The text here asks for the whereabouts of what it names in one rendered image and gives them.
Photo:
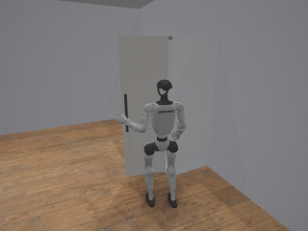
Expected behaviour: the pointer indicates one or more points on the robot thigh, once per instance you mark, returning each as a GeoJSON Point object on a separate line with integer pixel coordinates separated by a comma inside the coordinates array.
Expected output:
{"type": "Point", "coordinates": [171, 155]}
{"type": "Point", "coordinates": [148, 153]}

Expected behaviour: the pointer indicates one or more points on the left robot forearm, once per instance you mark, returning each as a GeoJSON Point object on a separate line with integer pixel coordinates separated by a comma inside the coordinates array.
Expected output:
{"type": "Point", "coordinates": [131, 124]}

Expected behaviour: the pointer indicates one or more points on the right robot upper arm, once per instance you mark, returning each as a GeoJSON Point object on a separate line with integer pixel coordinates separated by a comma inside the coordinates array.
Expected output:
{"type": "Point", "coordinates": [180, 115]}

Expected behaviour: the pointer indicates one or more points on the left robot hand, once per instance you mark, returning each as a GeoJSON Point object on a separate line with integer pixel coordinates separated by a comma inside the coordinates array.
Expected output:
{"type": "Point", "coordinates": [121, 118]}

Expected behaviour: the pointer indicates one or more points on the right robot hand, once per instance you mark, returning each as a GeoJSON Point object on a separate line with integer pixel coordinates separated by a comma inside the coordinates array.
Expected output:
{"type": "Point", "coordinates": [174, 135]}

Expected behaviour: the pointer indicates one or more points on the fridge door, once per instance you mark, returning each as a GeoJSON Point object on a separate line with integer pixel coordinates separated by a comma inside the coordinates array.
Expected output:
{"type": "Point", "coordinates": [143, 62]}

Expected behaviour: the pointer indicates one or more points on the robot right thigh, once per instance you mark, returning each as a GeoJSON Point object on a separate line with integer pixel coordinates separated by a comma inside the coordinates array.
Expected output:
{"type": "Point", "coordinates": [171, 155]}

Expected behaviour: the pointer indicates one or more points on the left robot upper arm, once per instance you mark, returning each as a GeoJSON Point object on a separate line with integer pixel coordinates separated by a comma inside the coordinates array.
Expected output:
{"type": "Point", "coordinates": [146, 110]}

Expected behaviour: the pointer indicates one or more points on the handle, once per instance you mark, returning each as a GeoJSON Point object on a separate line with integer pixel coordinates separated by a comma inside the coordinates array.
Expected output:
{"type": "Point", "coordinates": [126, 110]}

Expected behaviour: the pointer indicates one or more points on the robot left thigh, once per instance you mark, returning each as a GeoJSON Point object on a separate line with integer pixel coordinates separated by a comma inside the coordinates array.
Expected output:
{"type": "Point", "coordinates": [148, 153]}

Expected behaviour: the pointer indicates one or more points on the right robot forearm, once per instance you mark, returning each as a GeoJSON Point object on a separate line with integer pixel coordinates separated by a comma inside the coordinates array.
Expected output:
{"type": "Point", "coordinates": [178, 132]}

